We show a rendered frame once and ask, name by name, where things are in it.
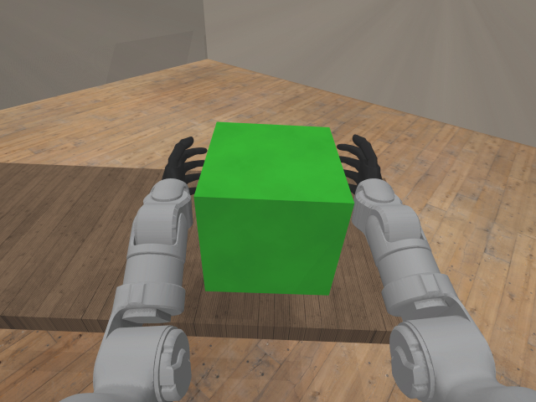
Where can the left robot hand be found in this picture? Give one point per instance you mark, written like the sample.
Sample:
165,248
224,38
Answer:
177,167

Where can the robot right forearm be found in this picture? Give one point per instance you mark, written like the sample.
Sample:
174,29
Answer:
414,288

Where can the table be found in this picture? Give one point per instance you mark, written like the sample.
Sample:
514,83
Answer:
64,236

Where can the robot left upper arm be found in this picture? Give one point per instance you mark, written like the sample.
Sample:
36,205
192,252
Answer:
141,364

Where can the right robot hand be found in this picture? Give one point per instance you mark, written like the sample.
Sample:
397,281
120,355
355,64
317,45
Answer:
367,165

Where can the carton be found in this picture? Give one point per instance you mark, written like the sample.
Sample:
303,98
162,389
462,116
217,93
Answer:
272,207

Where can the robot right upper arm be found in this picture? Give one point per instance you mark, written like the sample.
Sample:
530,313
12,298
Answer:
445,359

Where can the robot left forearm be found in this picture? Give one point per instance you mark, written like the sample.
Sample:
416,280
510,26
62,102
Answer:
152,287

